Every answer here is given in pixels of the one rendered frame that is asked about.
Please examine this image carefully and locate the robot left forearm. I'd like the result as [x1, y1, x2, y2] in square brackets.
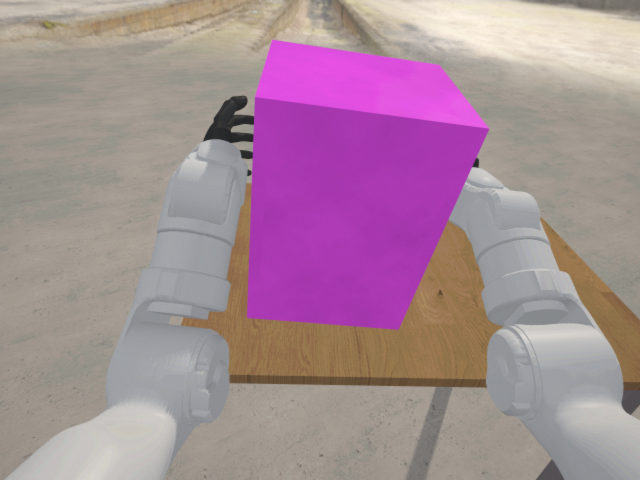
[106, 139, 248, 401]

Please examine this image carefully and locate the robot right upper arm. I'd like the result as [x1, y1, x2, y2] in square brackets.
[486, 322, 640, 480]

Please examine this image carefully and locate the robot left hand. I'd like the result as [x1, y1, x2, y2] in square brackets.
[203, 96, 254, 176]

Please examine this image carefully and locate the robot left upper arm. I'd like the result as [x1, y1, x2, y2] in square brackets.
[4, 322, 230, 480]

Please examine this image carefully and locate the robot right forearm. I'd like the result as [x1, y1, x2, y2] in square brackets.
[448, 167, 623, 401]

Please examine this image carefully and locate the table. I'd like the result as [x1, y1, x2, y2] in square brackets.
[181, 183, 640, 480]

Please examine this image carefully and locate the carton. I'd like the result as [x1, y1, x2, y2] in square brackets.
[247, 40, 489, 330]

